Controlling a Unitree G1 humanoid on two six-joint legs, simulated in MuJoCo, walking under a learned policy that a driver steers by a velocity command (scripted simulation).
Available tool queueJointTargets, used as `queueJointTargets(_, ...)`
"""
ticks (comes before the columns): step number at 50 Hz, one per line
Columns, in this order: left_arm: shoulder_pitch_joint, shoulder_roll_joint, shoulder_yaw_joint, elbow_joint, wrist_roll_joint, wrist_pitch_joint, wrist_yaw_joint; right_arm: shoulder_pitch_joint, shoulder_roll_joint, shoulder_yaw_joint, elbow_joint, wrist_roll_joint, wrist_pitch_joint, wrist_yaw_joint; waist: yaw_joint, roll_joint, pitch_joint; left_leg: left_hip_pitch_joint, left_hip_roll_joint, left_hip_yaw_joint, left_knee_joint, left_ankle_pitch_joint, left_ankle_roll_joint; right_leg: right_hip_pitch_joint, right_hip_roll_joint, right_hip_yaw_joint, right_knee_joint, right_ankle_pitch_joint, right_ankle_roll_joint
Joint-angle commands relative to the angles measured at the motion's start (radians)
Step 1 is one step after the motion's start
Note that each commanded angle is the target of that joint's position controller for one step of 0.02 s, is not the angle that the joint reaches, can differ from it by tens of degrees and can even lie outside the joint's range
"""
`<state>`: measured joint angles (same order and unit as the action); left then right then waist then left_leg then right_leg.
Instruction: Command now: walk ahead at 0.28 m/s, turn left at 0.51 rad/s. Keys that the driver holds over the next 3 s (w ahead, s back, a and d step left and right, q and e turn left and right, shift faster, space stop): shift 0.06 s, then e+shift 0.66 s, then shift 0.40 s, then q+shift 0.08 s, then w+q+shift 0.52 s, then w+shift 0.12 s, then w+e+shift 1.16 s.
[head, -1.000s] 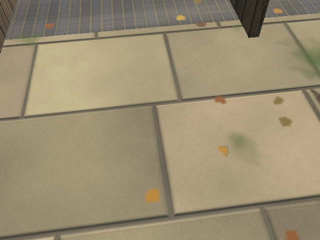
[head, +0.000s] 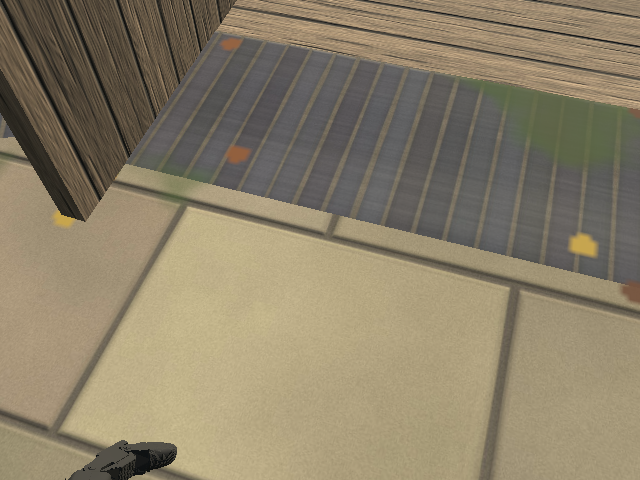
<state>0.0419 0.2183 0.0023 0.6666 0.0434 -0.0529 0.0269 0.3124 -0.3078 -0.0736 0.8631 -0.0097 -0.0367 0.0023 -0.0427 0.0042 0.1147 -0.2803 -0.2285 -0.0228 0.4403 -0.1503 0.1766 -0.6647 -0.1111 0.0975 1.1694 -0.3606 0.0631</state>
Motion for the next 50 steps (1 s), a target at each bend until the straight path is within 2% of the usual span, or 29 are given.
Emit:
queueJointTargets(1,0.204,0.090,0.020,-0.001,-0.011,0.023,-0.003,0.009,-0.115,-0.027,-0.073,0.002,-0.022,-0.002,0.068,-0.025,-0.222,0.019,0.235,-0.143,-0.050,0.958,0.047,0.210,0.047,-0.109,-0.217,0.192,-0.027)
queueJointTargets(2,0.177,0.087,0.017,-0.010,-0.015,0.025,-0.004,0.020,-0.101,-0.024,-0.072,0.006,-0.016,-0.002,0.047,0.013,-0.235,0.054,0.222,-0.129,-0.041,0.924,0.008,0.212,0.056,-0.117,-0.279,0.256,-0.040)
queueJointTargets(4,0.134,0.086,0.012,-0.017,-0.020,0.028,-0.006,0.042,-0.075,-0.015,-0.069,0.009,-0.005,-0.006,0.010,0.047,-0.231,0.131,0.227,-0.119,-0.038,0.838,-0.038,0.192,0.066,-0.130,-0.384,0.335,-0.055)
queueJointTargets(7,0.117,0.091,0.009,-0.003,-0.024,0.015,-0.011,0.065,-0.048,0.002,-0.055,-0.011,-0.001,-0.013,-0.022,0.073,-0.193,0.204,0.299,-0.135,-0.039,0.737,-0.039,0.213,0.060,-0.123,-0.499,0.346,-0.084)
queueJointTargets(9,0.161,0.130,0.022,0.016,-0.021,0.005,-0.014,0.036,-0.065,0.002,-0.056,-0.026,-0.004,-0.019,0.006,0.077,-0.169,0.224,0.346,-0.136,0.020,0.757,-0.035,0.266,0.086,-0.111,-0.559,0.252,-0.121)
queueJointTargets(10,0.219,0.152,0.032,0.032,-0.017,0.000,-0.017,0.003,-0.088,-0.004,-0.064,-0.021,-0.002,-0.026,0.045,0.070,-0.164,0.230,0.339,-0.116,0.099,0.768,-0.042,0.317,0.109,-0.116,-0.629,0.246,-0.142)
queueJointTargets(11,0.288,0.183,0.045,0.049,-0.016,-0.008,-0.022,-0.014,-0.108,-0.010,-0.078,-0.013,0.000,-0.034,0.080,0.029,-0.180,0.209,0.299,-0.081,0.232,0.678,-0.064,0.408,0.097,-0.078,-0.705,0.428,-0.170)
queueJointTargets(12,0.358,0.256,0.067,0.052,-0.018,-0.013,-0.025,-0.007,-0.117,-0.014,-0.116,-0.017,-0.001,-0.040,0.085,-0.088,-0.235,0.095,0.189,-0.021,0.481,0.329,-0.098,0.534,-0.049,0.129,-0.672,0.925,-0.244)
queueJointTargets(13,0.333,0.304,0.087,0.038,-0.030,0.004,-0.031,0.079,-0.049,-0.001,-0.136,-0.011,0.010,-0.036,0.031,-0.306,-0.306,-0.153,0.023,0.051,0.769,-0.431,-0.160,0.678,-0.262,0.449,-0.735,1.276,-0.437)
queueJointTargets(14,0.321,0.250,0.080,0.027,-0.057,0.019,-0.041,0.092,-0.057,0.009,-0.121,-0.044,0.024,-0.031,0.012,-0.162,-0.317,-0.218,0.083,-0.044,0.835,-0.483,-0.163,0.659,-0.257,0.530,-0.788,1.110,-0.439)
queueJointTargets(15,0.284,0.222,0.081,0.015,-0.052,0.031,-0.041,0.031,-0.065,0.007,-0.122,-0.041,0.037,-0.029,0.021,-0.070,-0.237,-0.246,0.120,-0.066,0.861,-0.417,-0.174,0.578,-0.199,0.444,-0.796,0.895,-0.409)
queueJointTargets(16,0.251,0.198,0.077,0.011,-0.044,0.046,-0.039,-0.024,-0.067,0.007,-0.137,-0.036,0.046,-0.028,0.017,-0.020,-0.186,-0.261,0.150,-0.067,0.815,-0.363,-0.182,0.504,-0.135,0.377,-0.826,0.703,-0.362)
queueJointTargets(17,0.241,0.192,0.079,0.007,-0.043,0.056,-0.035,-0.066,-0.064,0.009,-0.160,-0.032,0.056,-0.025,0.016,-0.030,-0.162,-0.257,0.167,-0.063,0.760,-0.325,-0.190,0.457,-0.083,0.343,-0.857,0.554,-0.324)
queueJointTargets(19,0.238,0.198,0.088,0.003,-0.038,0.070,-0.035,-0.068,-0.048,0.017,-0.172,-0.031,0.074,-0.020,0.014,-0.082,-0.184,-0.214,0.163,-0.045,0.687,-0.270,-0.201,0.426,-0.010,0.314,-0.885,0.381,-0.275)
queueJointTargets(24,0.270,0.236,0.120,-0.007,-0.034,0.092,-0.032,-0.140,-0.044,0.024,-0.200,-0.017,0.082,-0.028,0.060,-0.125,-0.182,-0.232,0.154,-0.066,0.486,-0.249,-0.213,0.451,0.029,0.405,-0.937,0.034,-0.228)
queueJointTargets(28,0.273,0.253,0.138,-0.013,-0.030,0.105,-0.032,-0.172,-0.056,0.024,-0.211,-0.007,0.066,-0.035,0.086,-0.147,-0.180,-0.214,0.140,-0.089,0.380,-0.236,-0.202,0.469,0.042,0.482,-0.952,-0.073,-0.207)
queueJointTargets(31,0.248,0.257,0.146,-0.020,-0.027,0.110,-0.036,-0.167,-0.060,0.026,-0.211,0.001,0.049,-0.039,0.087,-0.160,-0.177,-0.142,0.117,-0.093,0.282,-0.241,-0.179,0.446,0.062,0.518,-0.951,-0.089,-0.191)
queueJointTargets(33,0.205,0.254,0.148,-0.030,-0.026,0.112,-0.043,-0.120,-0.065,0.025,-0.200,0.006,0.040,-0.047,0.064,-0.178,-0.173,-0.024,0.094,-0.089,0.165,-0.244,-0.154,0.380,0.083,0.536,-0.960,-0.089,-0.165)
queueJointTargets(35,0.140,0.241,0.144,-0.048,-0.033,0.106,-0.048,-0.015,-0.087,0.018,-0.176,0.005,0.030,-0.066,0.001,-0.202,-0.162,0.184,0.098,-0.076,-0.067,-0.175,-0.129,0.258,0.144,0.518,-0.973,-0.146,-0.085)
queueJointTargets(36,0.159,0.207,0.136,-0.049,-0.043,0.099,-0.046,0.007,-0.147,0.001,-0.176,0.002,0.025,-0.080,0.001,-0.127,-0.176,0.297,0.209,-0.160,-0.202,-0.208,-0.104,0.177,0.216,0.445,-0.885,-0.223,-0.024)
queueJointTargets(37,0.197,0.151,0.124,-0.063,-0.061,0.096,-0.039,-0.043,-0.258,-0.022,-0.211,-0.005,0.028,-0.082,0.029,0.147,-0.219,0.289,0.512,-0.493,-0.300,-0.413,-0.008,0.110,0.337,0.223,-0.544,-0.255,0.005)
queueJointTargets(38,0.206,0.239,0.144,-0.040,-0.014,0.089,-0.034,-0.192,-0.234,-0.014,-0.239,-0.032,0.031,-0.070,0.067,0.149,-0.122,0.120,0.596,-0.553,-0.313,-0.290,0.057,0.041,0.313,0.073,-0.283,-0.159,0.011)
queueJointTargets(39,0.203,0.277,0.152,-0.025,-0.003,0.088,-0.038,-0.204,-0.141,0.007,-0.247,-0.028,0.034,-0.063,0.086,0.057,-0.134,0.026,0.550,-0.431,-0.255,-0.126,0.060,0.130,0.251,0.062,-0.141,-0.094,0.006)
queueJointTargets(40,0.235,0.245,0.142,-0.016,-0.002,0.093,-0.047,-0.228,-0.095,0.020,-0.247,-0.023,0.033,-0.053,0.116,0.051,-0.136,-0.015,0.477,-0.320,-0.206,0.007,0.033,0.175,0.252,0.057,-0.058,-0.049,-0.012)
queueJointTargets(41,0.262,0.223,0.132,-0.006,-0.002,0.102,-0.054,-0.235,-0.087,0.024,-0.252,-0.019,0.031,-0.046,0.123,0.075,-0.143,-0.003,0.430,-0.244,-0.175,0.096,0.017,0.175,0.253,0.044,0.017,-0.022,-0.019)
queueJointTargets(42,0.269,0.208,0.121,0.002,-0.008,0.110,-0.064,-0.220,-0.087,0.024,-0.255,-0.020,0.031,-0.043,0.106,0.111,-0.134,0.011,0.407,-0.200,-0.158,0.187,0.020,0.153,0.255,0.017,0.067,-0.025,-0.020)
queueJointTargets(44,0.209,0.203,0.108,-0.013,-0.021,0.117,-0.068,-0.129,-0.102,0.018,-0.236,-0.019,0.028,-0.037,0.058,0.125,-0.120,0.105,0.405,-0.180,-0.125,0.322,0.028,0.102,0.237,-0.002,0.002,-0.044,-0.012)
queueJointTargets(46,0.150,0.186,0.094,-0.028,-0.027,0.120,-0.063,-0.044,-0.125,0.007,-0.206,-0.016,0.026,-0.035,0.014,0.142,-0.124,0.220,0.422,-0.191,-0.090,0.407,0.037,0.075,0.229,0.009,-0.115,-0.076,-0.005)
queueJointTargets(50,0.119,0.150,0.067,-0.026,-0.043,0.125,-0.055,-0.035,-0.140,0.001,-0.188,-0.017,0.030,-0.022,0.004,0.202,-0.157,0.213,0.418,-0.156,-0.057,0.425,0.026,0.265,0.209,-0.054,-0.403,-0.143,-0.021)
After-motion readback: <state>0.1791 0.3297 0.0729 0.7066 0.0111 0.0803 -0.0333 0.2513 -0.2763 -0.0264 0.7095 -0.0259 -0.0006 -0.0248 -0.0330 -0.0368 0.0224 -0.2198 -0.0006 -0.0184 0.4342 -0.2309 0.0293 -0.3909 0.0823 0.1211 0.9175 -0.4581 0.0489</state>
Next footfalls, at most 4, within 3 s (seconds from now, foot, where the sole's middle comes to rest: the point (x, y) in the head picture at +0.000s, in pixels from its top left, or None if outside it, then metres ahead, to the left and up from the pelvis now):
0.22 right None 0.27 -0.15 -0.77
0.72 left None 0.25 0.02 -0.77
1.12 right None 0.11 -0.15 -0.77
1.66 left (319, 432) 0.50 0.03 -0.77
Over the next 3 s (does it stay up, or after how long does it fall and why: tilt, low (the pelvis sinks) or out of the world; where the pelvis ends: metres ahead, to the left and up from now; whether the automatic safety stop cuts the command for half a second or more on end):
stays up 1.52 -0.23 -0.03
